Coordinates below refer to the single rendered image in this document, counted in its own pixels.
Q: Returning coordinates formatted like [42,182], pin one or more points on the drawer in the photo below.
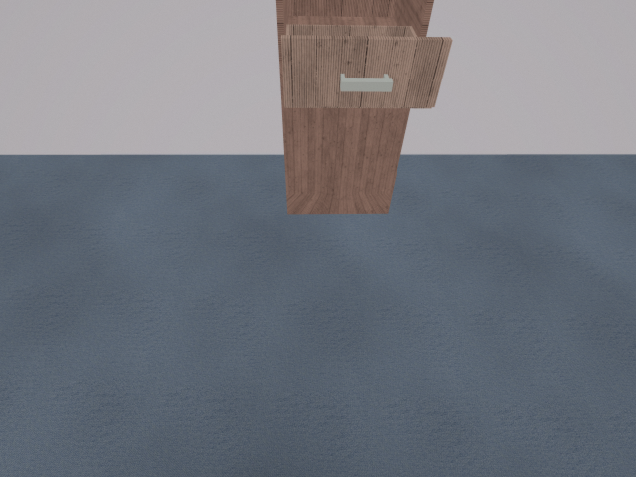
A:
[314,56]

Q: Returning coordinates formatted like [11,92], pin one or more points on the cabinet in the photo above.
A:
[344,160]

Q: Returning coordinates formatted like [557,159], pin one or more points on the handle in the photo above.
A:
[383,84]

